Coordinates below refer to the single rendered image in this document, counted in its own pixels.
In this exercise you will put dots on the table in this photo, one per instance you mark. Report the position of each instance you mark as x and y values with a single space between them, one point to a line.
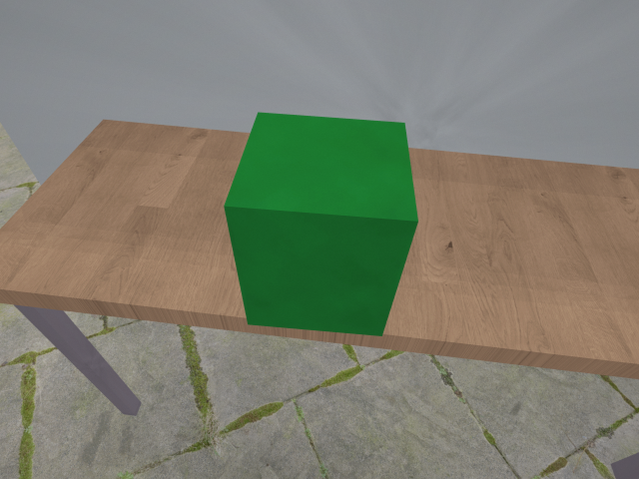
517 261

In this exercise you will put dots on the carton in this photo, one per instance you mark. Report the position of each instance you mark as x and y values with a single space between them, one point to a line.
321 215

